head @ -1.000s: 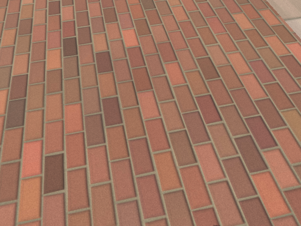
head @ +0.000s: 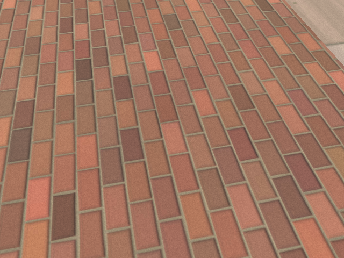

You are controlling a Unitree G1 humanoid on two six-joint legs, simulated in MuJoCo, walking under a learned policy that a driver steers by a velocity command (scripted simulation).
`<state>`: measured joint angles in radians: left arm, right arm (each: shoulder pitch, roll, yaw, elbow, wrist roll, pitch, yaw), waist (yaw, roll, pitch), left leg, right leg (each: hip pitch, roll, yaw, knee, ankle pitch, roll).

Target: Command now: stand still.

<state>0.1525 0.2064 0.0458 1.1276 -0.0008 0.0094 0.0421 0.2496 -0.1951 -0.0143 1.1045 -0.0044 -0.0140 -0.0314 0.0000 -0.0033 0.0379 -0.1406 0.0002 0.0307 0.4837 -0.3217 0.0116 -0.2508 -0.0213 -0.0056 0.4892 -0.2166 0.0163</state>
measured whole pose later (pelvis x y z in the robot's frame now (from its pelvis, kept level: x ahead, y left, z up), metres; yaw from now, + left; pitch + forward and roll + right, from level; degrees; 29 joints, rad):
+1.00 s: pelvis +0.31 -0.02 -0.03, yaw +0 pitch +2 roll +0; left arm 0.47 0.22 0.05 1.11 0.00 -0.06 0.02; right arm -0.05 -0.22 -0.05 0.84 0.02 -0.11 0.05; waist 0.05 0.00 0.04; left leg -0.54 0.00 0.07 0.56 -0.06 0.10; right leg 0.12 -0.04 -0.06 0.45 -0.48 0.00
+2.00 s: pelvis +0.89 -0.05 +0.00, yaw +1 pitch +2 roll -2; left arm 0.38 0.23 0.06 1.01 -0.01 -0.09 0.01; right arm 0.02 -0.23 -0.05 0.88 0.02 -0.08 0.02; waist 0.08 0.04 0.00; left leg -0.63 0.09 0.00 0.56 0.04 0.03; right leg 0.05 0.04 -0.07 0.20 -0.29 -0.02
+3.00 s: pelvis +1.42 -0.01 +0.00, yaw +21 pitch +1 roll -3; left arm 0.31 0.27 0.09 0.96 0.01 -0.09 0.02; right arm 0.11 -0.27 -0.09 0.79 0.02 -0.02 0.02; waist 0.07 0.04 0.02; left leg -0.69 0.12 -0.02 0.78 -0.02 0.03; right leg 0.00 -0.01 -0.23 0.23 -0.25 0.01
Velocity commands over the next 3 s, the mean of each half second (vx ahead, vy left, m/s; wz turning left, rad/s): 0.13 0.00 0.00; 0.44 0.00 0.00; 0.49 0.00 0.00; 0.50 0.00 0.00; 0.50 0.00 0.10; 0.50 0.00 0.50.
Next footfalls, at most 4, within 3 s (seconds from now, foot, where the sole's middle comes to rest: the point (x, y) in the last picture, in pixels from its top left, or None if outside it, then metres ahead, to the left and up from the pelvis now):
0.98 left None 0.50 0.09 -0.77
1.54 right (213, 189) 0.81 -0.15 -0.77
2.08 left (160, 135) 1.12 0.09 -0.77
2.62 right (201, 94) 1.42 -0.13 -0.77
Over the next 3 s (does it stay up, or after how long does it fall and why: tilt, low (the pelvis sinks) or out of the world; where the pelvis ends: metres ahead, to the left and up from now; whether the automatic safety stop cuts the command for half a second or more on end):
stays up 1.42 -0.01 0.00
